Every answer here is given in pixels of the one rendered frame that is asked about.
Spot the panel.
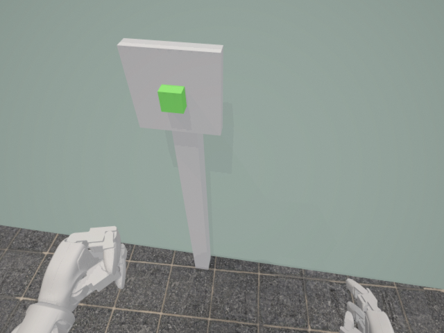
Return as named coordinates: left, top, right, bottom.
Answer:
left=117, top=38, right=223, bottom=270

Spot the right robot hand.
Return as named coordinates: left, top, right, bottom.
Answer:
left=340, top=278, right=394, bottom=333

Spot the left robot hand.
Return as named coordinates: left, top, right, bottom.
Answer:
left=38, top=226, right=128, bottom=312

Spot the button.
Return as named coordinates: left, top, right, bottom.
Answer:
left=157, top=85, right=187, bottom=114

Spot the robot left forearm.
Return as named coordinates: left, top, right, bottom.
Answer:
left=11, top=302, right=76, bottom=333

